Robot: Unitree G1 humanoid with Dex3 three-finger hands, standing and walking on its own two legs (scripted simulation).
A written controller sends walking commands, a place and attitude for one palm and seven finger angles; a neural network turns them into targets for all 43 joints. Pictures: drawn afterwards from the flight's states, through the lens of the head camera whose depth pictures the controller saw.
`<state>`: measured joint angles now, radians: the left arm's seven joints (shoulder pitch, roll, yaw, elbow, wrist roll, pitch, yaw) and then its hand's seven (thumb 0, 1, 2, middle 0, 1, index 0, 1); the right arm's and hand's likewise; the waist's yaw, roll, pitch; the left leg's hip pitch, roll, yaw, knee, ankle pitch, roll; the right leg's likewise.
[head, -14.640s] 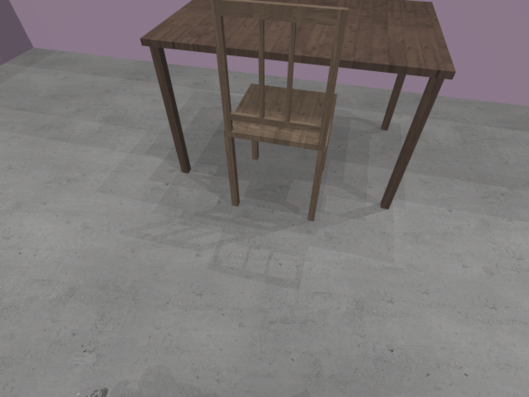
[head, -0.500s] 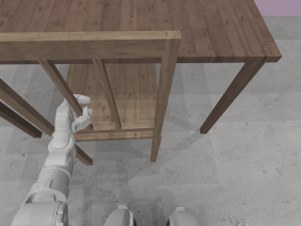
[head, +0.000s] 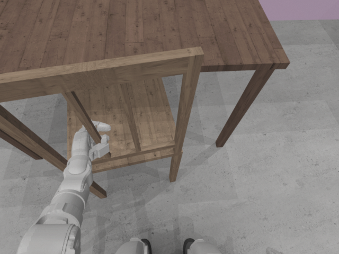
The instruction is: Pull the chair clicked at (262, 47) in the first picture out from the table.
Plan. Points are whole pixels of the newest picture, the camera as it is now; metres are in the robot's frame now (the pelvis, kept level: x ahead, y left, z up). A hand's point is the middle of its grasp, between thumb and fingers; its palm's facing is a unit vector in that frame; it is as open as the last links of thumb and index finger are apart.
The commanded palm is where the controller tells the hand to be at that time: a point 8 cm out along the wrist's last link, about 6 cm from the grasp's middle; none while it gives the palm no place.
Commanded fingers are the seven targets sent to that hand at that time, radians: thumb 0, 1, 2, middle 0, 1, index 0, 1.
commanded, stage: step backward, pulling the chair out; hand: left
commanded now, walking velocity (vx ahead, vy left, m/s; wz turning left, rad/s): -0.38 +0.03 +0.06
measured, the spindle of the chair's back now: (93, 131) +0.41 +0.19 -0.03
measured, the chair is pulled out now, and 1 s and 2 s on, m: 0.06 0.16 0.32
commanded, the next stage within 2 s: none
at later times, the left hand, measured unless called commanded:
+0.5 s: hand (112, 181) +0.29 +0.14 -0.06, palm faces +0.06 -0.98 -0.18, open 4.8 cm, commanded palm +0.29 +0.18 -0.06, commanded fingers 0.00 0.90 0.90 -0.50 -1.45 -0.50 -1.45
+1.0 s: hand (112, 185) +0.28 +0.14 -0.06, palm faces +0.05 -0.98 -0.19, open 4.9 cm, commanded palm +0.27 +0.18 -0.06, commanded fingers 0.00 0.90 0.90 -0.50 -1.45 -0.50 -1.45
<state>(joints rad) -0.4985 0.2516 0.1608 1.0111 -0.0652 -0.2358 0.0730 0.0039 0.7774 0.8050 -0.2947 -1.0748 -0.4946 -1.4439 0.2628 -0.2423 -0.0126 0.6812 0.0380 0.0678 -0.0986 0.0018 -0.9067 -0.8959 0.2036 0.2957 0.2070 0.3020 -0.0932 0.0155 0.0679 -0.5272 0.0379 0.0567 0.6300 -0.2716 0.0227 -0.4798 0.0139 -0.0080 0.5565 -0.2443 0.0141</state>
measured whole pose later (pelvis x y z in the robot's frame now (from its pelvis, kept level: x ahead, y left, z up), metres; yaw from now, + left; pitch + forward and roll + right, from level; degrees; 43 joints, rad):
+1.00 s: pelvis -0.09 -0.01 -0.01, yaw +1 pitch +3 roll -1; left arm -0.56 0.20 0.05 1.08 -0.04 -0.21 0.10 -0.01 0.74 0.82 -0.26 -1.15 -0.50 -1.44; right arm 0.20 -0.22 0.00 0.77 0.01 -0.07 -0.10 0.00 -0.91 -0.90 0.20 0.30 0.21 0.30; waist -0.04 0.00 0.15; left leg -0.45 0.04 0.01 0.66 -0.26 -0.01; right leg -0.42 0.00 -0.01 0.65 -0.28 0.01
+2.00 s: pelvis -0.26 -0.01 +0.00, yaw +0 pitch +2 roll -2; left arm -0.53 0.21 0.08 1.00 -0.03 -0.21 0.09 0.00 0.74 0.80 -0.24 -1.14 -0.49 -1.44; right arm 0.19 -0.22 -0.01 0.74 0.01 -0.04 -0.08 0.00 -0.91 -0.90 0.20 0.30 0.21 0.30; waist -0.06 0.06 0.21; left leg -0.44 0.10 -0.06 0.64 -0.23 -0.06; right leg -0.34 0.04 -0.04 0.53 -0.22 -0.02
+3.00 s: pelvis -0.45 -0.01 +0.00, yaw +4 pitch +0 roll +1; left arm -0.44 0.12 -0.06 0.82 -0.02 -0.08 0.08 0.02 0.75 0.79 -0.18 -1.18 -0.48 -1.44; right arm 0.24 -0.25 -0.02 0.67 0.02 0.01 -0.10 0.00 -0.91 -0.90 0.20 0.29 0.20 0.30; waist -0.04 0.01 0.16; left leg -0.13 0.06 0.06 0.51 -0.37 -0.05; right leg -0.35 -0.06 -0.05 0.56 -0.20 0.01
